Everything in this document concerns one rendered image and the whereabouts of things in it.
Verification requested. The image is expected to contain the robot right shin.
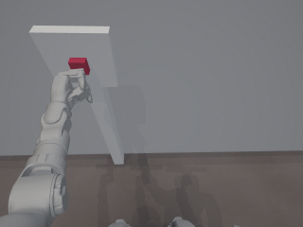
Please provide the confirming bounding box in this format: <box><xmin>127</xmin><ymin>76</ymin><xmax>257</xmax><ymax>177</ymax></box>
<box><xmin>172</xmin><ymin>217</ymin><xmax>182</xmax><ymax>222</ymax></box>

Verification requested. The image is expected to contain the robot left upper arm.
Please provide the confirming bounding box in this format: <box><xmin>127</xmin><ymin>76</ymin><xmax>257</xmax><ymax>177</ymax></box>
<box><xmin>0</xmin><ymin>173</ymin><xmax>69</xmax><ymax>227</ymax></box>

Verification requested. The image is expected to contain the robot shin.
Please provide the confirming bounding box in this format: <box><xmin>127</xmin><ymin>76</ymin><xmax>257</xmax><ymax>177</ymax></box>
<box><xmin>172</xmin><ymin>217</ymin><xmax>182</xmax><ymax>222</ymax></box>
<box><xmin>116</xmin><ymin>219</ymin><xmax>126</xmax><ymax>223</ymax></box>

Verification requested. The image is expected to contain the button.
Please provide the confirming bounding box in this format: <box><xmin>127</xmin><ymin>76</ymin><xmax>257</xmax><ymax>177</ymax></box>
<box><xmin>68</xmin><ymin>58</ymin><xmax>90</xmax><ymax>76</ymax></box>

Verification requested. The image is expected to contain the robot left forearm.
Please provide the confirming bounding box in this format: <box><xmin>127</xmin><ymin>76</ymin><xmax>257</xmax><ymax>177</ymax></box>
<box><xmin>8</xmin><ymin>102</ymin><xmax>72</xmax><ymax>214</ymax></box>

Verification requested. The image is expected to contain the panel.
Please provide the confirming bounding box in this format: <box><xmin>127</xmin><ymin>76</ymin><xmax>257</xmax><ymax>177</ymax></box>
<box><xmin>29</xmin><ymin>26</ymin><xmax>124</xmax><ymax>165</ymax></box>

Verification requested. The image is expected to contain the robot left hand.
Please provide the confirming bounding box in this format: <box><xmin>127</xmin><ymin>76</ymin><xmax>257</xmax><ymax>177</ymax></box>
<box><xmin>50</xmin><ymin>68</ymin><xmax>93</xmax><ymax>110</ymax></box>

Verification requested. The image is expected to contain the robot left shin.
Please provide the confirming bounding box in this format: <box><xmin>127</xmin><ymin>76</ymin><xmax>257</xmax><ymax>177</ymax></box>
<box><xmin>116</xmin><ymin>219</ymin><xmax>126</xmax><ymax>223</ymax></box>

